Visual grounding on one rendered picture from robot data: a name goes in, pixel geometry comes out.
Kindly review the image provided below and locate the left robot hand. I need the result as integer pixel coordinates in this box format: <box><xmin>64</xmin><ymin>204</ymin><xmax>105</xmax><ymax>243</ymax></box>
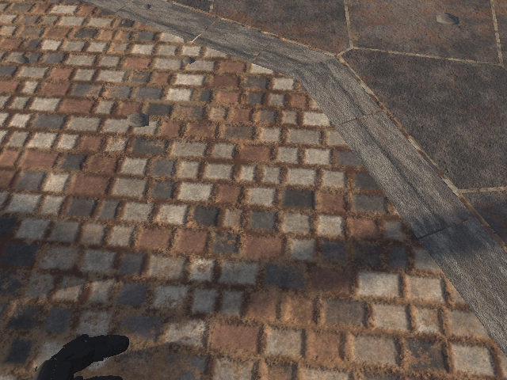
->
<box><xmin>33</xmin><ymin>334</ymin><xmax>129</xmax><ymax>380</ymax></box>

